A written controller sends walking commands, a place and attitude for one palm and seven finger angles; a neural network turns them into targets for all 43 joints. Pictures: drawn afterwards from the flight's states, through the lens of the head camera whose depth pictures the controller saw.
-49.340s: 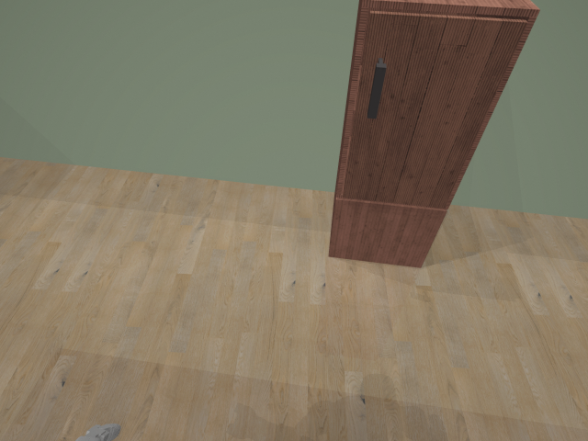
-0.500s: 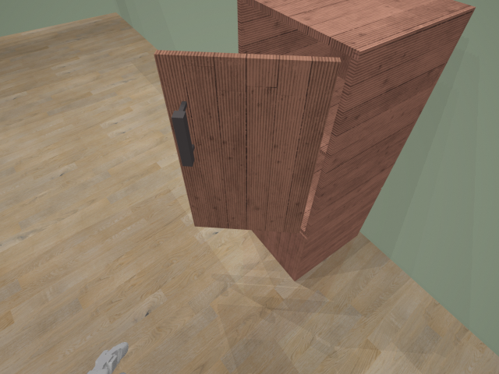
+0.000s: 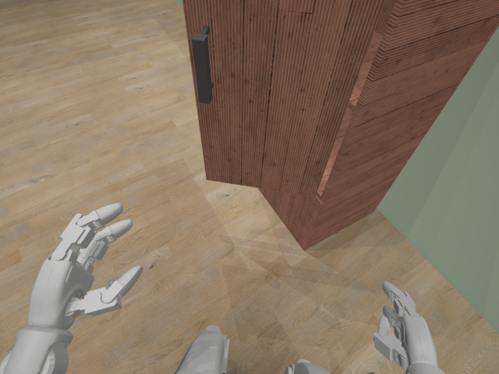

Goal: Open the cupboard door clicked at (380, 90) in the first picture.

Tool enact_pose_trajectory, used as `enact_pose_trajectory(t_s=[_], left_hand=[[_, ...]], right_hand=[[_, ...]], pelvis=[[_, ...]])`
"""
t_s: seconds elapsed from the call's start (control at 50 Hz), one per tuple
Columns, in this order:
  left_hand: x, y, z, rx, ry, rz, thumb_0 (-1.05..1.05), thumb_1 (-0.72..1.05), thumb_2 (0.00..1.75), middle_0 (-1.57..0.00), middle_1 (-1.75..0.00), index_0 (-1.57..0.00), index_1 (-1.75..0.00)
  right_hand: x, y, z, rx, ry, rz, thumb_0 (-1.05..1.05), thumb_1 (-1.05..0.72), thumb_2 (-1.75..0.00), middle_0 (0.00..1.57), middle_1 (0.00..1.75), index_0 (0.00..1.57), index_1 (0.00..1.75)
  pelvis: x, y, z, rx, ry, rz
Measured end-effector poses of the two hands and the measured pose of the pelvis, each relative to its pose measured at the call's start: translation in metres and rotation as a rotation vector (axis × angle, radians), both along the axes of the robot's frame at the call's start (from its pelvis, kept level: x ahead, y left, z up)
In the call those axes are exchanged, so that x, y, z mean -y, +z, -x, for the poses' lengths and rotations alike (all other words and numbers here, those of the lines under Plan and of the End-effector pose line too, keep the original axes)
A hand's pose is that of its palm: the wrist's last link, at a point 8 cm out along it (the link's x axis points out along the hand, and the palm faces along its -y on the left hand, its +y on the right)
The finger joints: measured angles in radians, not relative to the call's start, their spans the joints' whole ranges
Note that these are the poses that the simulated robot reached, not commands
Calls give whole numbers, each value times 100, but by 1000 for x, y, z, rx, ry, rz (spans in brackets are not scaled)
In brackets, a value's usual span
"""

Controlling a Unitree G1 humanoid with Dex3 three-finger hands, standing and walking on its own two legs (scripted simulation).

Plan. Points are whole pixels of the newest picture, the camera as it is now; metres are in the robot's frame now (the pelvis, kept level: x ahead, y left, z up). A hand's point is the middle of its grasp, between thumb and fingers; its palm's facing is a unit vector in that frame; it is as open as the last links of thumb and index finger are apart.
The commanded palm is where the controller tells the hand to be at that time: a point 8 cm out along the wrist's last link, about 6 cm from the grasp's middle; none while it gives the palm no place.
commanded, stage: raise the hand with hooked fingers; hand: left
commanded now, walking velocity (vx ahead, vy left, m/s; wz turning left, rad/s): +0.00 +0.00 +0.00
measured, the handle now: (205, 65) +0.66 +0.18 +0.12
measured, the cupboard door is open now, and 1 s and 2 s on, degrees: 50 50 50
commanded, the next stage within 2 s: move the hooked fingers beside the handle in 1.50 s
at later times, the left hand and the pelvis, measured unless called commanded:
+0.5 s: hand (94, 242) +0.26 +0.25 +0.09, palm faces -0.10 -0.99 -0.05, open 12.6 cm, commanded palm +0.25 +0.32 +0.11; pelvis +0.01 +0.04 +0.03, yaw -2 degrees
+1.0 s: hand (47, 188) +0.30 +0.31 +0.15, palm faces -0.01 -1.00 -0.05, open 13.9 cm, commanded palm +0.28 +0.35 +0.14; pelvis +0.01 +0.04 +0.05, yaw -1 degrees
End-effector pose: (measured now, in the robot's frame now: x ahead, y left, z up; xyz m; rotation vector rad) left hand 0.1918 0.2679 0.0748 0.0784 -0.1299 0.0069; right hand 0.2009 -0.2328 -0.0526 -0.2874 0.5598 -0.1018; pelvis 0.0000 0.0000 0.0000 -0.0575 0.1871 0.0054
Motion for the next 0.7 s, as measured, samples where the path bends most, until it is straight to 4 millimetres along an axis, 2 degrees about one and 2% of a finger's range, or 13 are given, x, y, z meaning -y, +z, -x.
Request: enact_pose_trajectory(t_s=[0.08,0.12,0.18,0.28,0.34,0.42,0.46,0.52,0.62,0.7], left_hand=[[11,-2,-39,-115,-171,-13,1,31,65,-24,-68,-24,-69],[9,-6,-50,-213,-193,9,1,26,63,-24,-71,-25,-72],[-5,-1,-53,-267,-120,50,1,20,60,-25,-76,-25,-76],[-34,23,-42,-152,34,22,1,8,55,-26,-83,-26,-83],[-42,21,-40,-125,25,-3,1,1,52,-26,-88,-26,-88],[-40,8,-46,-181,-63,15,0,-8,48,-27,-94,-27,-94],[-39,8,-50,-194,-95,21,0,-13,46,-27,-97,-27,-97],[-45,21,-56,-157,-92,17,0,-20,43,-28,-101,-28,-102],[-67,49,-64,-71,-17,16,0,-32,38,-29,-109,-29,-109],[-78,50,-68,-126,-13,27,0,-40,34,-29,-114,-29,-114]], right_hand=[[-14,-10,27,-61,-47,-59,2,-91,-90,20,30,20,30],[-18,-10,42,-91,-87,-84,2,-91,-90,20,30,20,30],[-18,-4,63,-129,-145,-98,2,-90,-90,21,30,20,30],[-12,1,80,-175,-161,-61,2,-90,-90,20,30,20,30],[-8,1,80,-190,-140,-24,2,-90,-90,20,30,20,30],[-6,7,71,-168,-129,11,2,-91,-90,20,30,20,30],[-8,14,64,-139,-131,18,2,-91,-90,20,30,20,30],[-15,27,53,-87,-123,18,2,-91,-90,20,30,20,30],[-30,41,36,-31,-85,-4,2,-91,-90,20,30,20,30],[-39,45,28,-24,-55,-22,1,-91,-90,20,30,20,30]], pelvis=[[-5,5,4,0,-12,1],[-8,12,3,2,-25,-6],[-14,22,-2,6,-46,-17],[-22,29,-8,9,-47,-17],[-27,27,-7,7,-35,-10],[-34,27,-5,12,-26,-2],[-36,29,-5,19,-28,0],[-39,33,-7,33,-32,0],[-41,40,-10,54,-27,1],[-43,44,-10,63,-19,3]])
